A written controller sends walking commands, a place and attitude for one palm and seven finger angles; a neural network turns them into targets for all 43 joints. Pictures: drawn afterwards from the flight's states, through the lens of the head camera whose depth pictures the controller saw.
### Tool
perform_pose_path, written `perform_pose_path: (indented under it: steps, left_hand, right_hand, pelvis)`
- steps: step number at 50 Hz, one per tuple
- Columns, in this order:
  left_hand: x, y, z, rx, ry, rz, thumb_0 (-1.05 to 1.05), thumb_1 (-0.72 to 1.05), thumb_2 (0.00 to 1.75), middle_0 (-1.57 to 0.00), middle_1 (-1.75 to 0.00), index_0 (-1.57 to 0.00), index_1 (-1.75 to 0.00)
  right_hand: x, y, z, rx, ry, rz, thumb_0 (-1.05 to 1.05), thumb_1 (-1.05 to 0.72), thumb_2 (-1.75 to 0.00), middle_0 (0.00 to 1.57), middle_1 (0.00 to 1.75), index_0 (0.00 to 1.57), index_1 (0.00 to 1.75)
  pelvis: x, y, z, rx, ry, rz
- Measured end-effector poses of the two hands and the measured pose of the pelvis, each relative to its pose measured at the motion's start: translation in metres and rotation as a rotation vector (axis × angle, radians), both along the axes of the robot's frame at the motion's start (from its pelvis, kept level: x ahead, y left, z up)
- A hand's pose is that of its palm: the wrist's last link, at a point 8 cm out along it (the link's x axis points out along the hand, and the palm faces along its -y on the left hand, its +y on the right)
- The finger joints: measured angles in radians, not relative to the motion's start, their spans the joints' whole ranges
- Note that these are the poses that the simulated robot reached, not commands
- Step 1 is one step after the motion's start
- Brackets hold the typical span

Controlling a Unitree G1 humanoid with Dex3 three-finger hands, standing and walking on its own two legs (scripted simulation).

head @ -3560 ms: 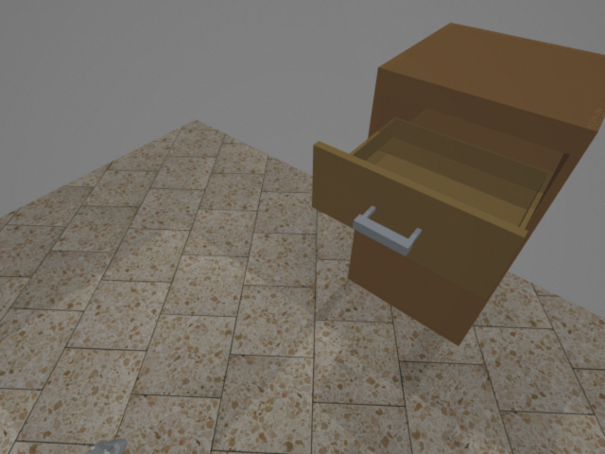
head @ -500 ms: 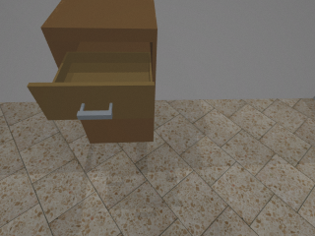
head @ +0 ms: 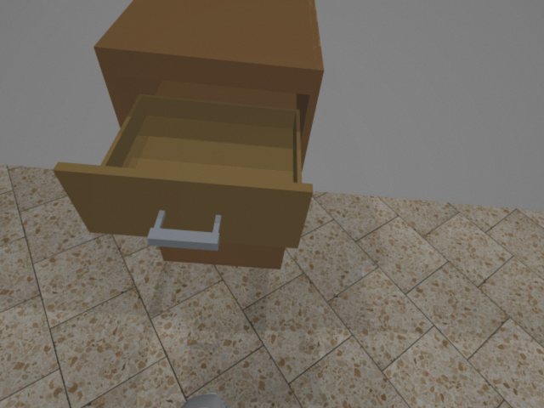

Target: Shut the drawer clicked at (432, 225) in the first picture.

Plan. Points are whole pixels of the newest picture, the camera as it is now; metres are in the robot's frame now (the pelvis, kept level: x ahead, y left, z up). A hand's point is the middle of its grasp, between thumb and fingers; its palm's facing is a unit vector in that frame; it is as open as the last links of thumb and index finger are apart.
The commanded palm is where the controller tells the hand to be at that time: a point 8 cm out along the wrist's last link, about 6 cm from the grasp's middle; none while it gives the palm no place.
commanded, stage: take the last steps up to it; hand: left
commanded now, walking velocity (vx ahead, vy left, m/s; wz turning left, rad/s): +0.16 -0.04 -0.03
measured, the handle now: (187, 228) +0.40 +0.19 -0.03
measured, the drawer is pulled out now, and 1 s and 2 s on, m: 0.30 0.30 0.30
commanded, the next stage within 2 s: come to a stop and stand still in 0.08 s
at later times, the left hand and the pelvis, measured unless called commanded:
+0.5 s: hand out of the picture +0.13 +0.16 -0.15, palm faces +0.05 -0.97 -0.24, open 7.2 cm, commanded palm none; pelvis +0.08 -0.02 +0.02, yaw +1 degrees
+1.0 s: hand out of the picture +0.04 +0.20 -0.16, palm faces +0.06 -0.98 -0.21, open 7.4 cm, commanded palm none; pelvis +0.03 +0.02 +0.02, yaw -1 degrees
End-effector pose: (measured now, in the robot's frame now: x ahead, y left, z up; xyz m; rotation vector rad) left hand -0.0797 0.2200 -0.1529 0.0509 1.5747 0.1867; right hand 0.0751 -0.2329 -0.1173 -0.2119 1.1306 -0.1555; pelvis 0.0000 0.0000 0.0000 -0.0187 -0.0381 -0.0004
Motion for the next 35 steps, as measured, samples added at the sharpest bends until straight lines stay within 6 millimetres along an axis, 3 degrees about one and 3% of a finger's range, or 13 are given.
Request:
perform_pose_path:
  steps: [2, 9, 16, 21, 25, 29, 35]
  left_hand:
    - [0.027, 0.005, 0.005, 0.004, -0.045, -0.011, 0.01, 0.91, 0.89, -0.2, -0.3, -0.2, -0.3]
    - [0.125, 0.005, 0.023, 0.015, -0.234, -0.04, 0.0, 0.91, 0.89, -0.2, -0.3, -0.2, -0.3]
    - [0.18, -0.002, 0.03, 0.082, -0.278, -0.089, 0.01, 0.94, 0.89, -0.2, -0.3, -0.2, -0.3]
    - [0.197, -0.015, 0.032, 0.102, -0.255, -0.112, 0.01, 0.95, 0.89, -0.2, -0.3, -0.2, -0.3]
    - [0.205, -0.014, 0.033, 0.106, -0.265, -0.092, 0.01, 0.94, 0.89, -0.21, -0.3, -0.2, -0.3]
    - [0.204, -0.006, 0.03, 0.1, -0.287, -0.064, 0.01, 0.93, 0.89, -0.21, -0.3, -0.2, -0.3]
    - [0.188, 0.018, 0.011, 0.06, -0.283, -0.04, 0.0, 0.91, 0.89, -0.21, -0.3, -0.2, -0.3]
  right_hand:
    - [0.004, 0.008, 0.005, 0.009, 0.009, -0.008, 0.0, -0.91, -0.9, 0.2, 0.3, 0.2, 0.3]
    - [0.001, 0.009, 0.009, 0.02, 0.093, -0.057, -0.01, -0.94, -0.9, 0.2, 0.3, 0.2, 0.3]
    - [-0.009, 0.007, -0.011, 0.091, 0.208, -0.106, 0.0, -0.92, -0.9, 0.2, 0.3, 0.2, 0.3]
    - [-0.008, 0.002, -0.022, 0.132, 0.267, -0.145, 0.0, -0.91, -0.9, 0.2, 0.3, 0.2, 0.3]
    - [-0.007, 0.0, -0.02, 0.116, 0.307, -0.133, 0.0, -0.91, -0.9, 0.2, 0.3, 0.2, 0.3]
    - [-0.001, -0.003, -0.013, 0.069, 0.31, -0.105, 0.0, -0.91, -0.9, 0.2, 0.3, 0.2, 0.3]
    - [0.004, 0.005, -0.004, -0.006, 0.215, -0.09, 0.0, -0.91, -0.9, 0.19, 0.3, 0.2, 0.3]
  pelvis:
    - [0.009, 0.003, 0.007, 0.006, -0.001, -0.003]
    - [0.04, 0.005, 0.022, 0.024, 0.013, -0.007]
    - [0.071, -0.015, 0.017, 0.052, 0.011, -0.006]
    - [0.085, -0.026, 0.015, 0.037, 0.02, -0.004]
    - [0.083, -0.025, 0.016, 0.028, 0.032, 0.012]
    - [0.072, -0.015, 0.017, 0.022, 0.038, 0.026]
    - [0.055, 0.009, 0.01, 0.022, 0.023, 0.023]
